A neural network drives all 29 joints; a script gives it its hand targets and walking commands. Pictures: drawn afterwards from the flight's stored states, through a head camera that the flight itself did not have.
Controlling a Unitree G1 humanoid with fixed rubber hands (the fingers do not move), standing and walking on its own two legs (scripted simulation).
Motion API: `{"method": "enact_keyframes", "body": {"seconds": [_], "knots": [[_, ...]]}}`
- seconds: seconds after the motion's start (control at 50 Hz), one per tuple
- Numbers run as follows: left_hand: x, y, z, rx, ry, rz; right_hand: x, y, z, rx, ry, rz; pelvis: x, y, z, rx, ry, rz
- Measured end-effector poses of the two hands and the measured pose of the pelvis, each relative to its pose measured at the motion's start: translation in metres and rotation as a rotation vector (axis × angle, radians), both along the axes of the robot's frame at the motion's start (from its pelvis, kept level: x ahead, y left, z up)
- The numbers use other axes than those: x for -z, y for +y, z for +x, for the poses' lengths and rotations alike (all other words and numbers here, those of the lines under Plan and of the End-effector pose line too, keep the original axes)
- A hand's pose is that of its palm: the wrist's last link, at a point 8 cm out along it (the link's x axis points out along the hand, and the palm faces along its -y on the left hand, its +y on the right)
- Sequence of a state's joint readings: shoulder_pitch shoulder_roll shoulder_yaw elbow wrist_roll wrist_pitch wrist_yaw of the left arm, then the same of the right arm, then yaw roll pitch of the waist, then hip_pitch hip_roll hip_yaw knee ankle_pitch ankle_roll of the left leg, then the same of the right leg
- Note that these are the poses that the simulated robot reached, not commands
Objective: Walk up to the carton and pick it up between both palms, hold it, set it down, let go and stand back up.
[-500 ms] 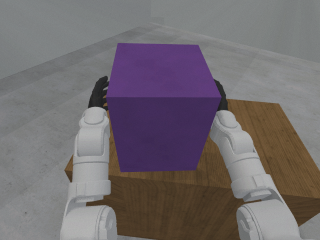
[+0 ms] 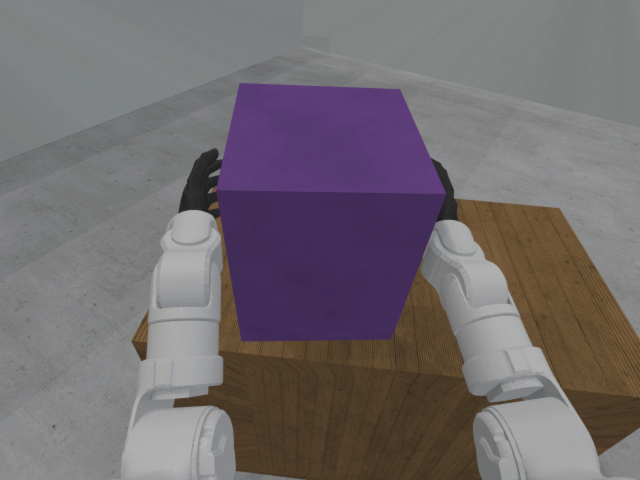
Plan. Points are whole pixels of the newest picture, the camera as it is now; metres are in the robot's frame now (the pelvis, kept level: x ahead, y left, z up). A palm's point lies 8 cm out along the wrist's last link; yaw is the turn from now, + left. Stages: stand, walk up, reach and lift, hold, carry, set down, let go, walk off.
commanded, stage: hold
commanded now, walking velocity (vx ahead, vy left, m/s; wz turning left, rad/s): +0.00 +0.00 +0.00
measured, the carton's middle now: (319, 217) +0.38 +0.01 +0.17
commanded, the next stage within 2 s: none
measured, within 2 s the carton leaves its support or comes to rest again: neither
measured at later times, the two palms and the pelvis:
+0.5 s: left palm (200, 215) +0.36 +0.15 +0.19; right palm (440, 222) +0.36 -0.14 +0.18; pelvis +0.00 +0.00 +0.00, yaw +0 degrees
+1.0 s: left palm (198, 216) +0.36 +0.15 +0.19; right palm (439, 221) +0.36 -0.14 +0.18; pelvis +0.00 +0.00 +0.00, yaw +0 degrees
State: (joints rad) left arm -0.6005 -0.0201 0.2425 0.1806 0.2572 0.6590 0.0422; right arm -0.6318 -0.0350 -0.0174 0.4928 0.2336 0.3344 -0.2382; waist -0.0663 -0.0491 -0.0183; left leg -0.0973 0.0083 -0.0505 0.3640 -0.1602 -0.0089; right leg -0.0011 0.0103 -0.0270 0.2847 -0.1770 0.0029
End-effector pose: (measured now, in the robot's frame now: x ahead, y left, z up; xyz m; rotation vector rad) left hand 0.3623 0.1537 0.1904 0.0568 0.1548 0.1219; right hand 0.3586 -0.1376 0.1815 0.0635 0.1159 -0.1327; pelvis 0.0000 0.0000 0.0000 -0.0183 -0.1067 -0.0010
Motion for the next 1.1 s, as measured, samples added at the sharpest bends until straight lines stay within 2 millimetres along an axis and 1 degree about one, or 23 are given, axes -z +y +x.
{"method": "enact_keyframes", "body": {"seconds": [0.12,0.28,0.44,0.62,0.92,1.1], "knots": [[0.0003,-0.0006,0.0010,-0.002,0.001,0.000,-0.0015,-0.0007,0.0018,-0.003,0.000,-0.007,-0.0001,-0.0013,0.0010,-0.002,-0.002,0.000],[0.0067,-0.0012,0.0005,-0.001,0.014,-0.007,0.0019,-0.0013,0.0014,-0.002,0.013,-0.005,0.0000,-0.0021,0.0021,-0.004,-0.006,0.001],[-0.0008,-0.0029,-0.0004,0.003,-0.011,0.008,-0.0011,-0.0030,-0.0005,0.001,-0.011,0.000,0.0000,-0.0010,0.0031,-0.004,-0.005,-0.001],[0.0033,-0.0003,-0.0033,-0.006,0.010,-0.002,0.0031,-0.0005,-0.0015,-0.005,0.010,-0.003,0.0000,-0.0011,0.0012,0.002,-0.015,0.001],[0.0015,0.0000,-0.0038,-0.001,-0.001,-0.004,-0.0037,-0.0002,-0.0026,-0.001,-0.001,-0.007,0.0000,-0.0016,-0.0019,-0.003,-0.006,-0.001],[-0.0001,-0.0006,-0.0009,0.003,0.004,-0.001,-0.0022,-0.0007,-0.0013,0.003,0.004,-0.007,0.0001,-0.0010,-0.0021,0.000,-0.005,0.000]]}}
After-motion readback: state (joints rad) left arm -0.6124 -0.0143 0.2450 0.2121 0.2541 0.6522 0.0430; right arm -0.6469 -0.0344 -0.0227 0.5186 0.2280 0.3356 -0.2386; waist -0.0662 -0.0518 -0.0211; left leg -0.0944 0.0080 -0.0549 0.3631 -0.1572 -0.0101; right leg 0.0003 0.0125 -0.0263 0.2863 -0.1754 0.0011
